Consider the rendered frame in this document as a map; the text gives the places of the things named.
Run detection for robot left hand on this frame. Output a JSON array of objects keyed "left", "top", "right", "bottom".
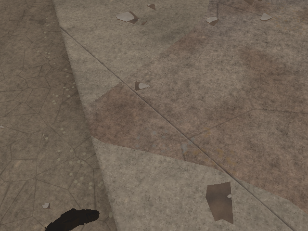
[{"left": 44, "top": 208, "right": 100, "bottom": 231}]

